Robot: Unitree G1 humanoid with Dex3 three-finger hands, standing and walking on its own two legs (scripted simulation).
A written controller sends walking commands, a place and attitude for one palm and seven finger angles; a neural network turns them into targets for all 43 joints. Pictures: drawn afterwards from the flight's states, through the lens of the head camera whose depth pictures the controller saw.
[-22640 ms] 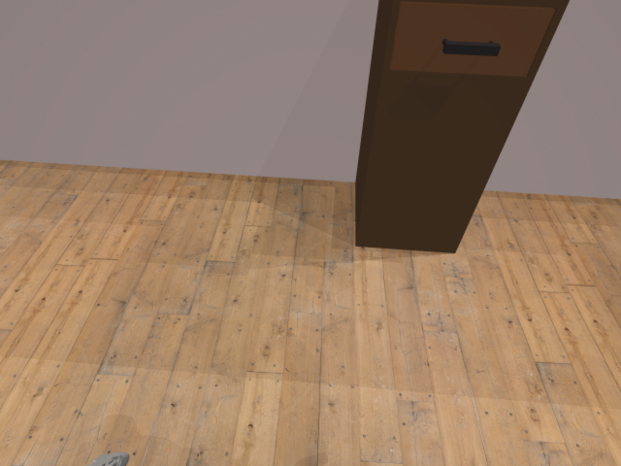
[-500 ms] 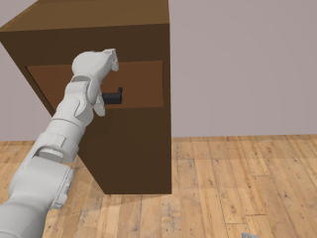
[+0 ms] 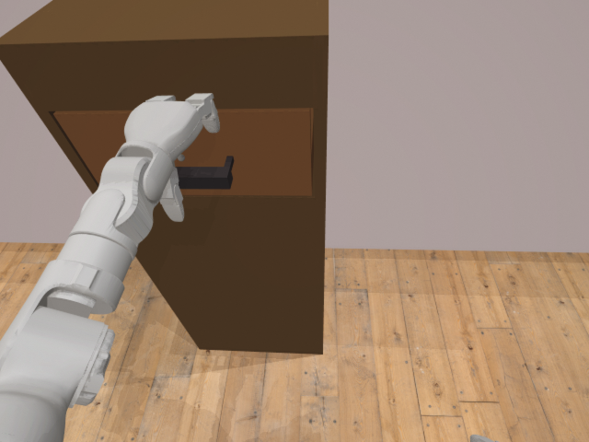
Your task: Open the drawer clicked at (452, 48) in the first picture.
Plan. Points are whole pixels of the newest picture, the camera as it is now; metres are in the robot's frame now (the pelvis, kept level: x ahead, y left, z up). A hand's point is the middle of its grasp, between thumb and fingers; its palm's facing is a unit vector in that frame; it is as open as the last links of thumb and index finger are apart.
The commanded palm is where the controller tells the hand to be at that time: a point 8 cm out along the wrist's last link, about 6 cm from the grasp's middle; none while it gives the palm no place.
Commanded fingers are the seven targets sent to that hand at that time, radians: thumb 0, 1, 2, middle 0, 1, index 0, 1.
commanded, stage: lift the fingers back up to retry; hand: left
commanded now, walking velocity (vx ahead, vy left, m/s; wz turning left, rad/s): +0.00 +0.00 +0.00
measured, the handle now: (189, 169) +0.49 +0.20 +0.10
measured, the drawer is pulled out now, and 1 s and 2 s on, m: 0.00 0.00 0.00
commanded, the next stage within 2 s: re-aim the fingers above the handle in 0.02 s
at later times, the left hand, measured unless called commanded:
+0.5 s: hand (171, 171) +0.43 +0.19 +0.15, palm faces +0.00 -0.04 -1.00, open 13.8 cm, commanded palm +0.43 +0.20 +0.23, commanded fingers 0.00 -0.50 0.30 -0.30 -1.20 -0.30 -1.20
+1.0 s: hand (161, 163) +0.45 +0.21 +0.16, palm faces +0.00 -0.03 -1.00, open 13.6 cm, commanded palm +0.43 +0.21 +0.22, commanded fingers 0.00 -0.50 0.30 -0.30 -1.20 -0.30 -1.20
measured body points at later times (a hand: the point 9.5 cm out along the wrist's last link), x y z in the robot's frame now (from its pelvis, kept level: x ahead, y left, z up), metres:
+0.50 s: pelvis +0.00 +0.01 +0.00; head +0.02 -0.02 +0.45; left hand +0.43 +0.19 +0.21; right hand +0.14 -0.25 -0.12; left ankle +0.00 +0.08 -0.74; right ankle -0.02 -0.08 -0.74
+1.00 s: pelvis -0.01 +0.01 +0.00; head +0.01 -0.01 +0.45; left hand +0.44 +0.21 +0.21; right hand +0.09 -0.24 -0.13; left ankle +0.00 +0.08 -0.74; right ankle -0.02 -0.08 -0.74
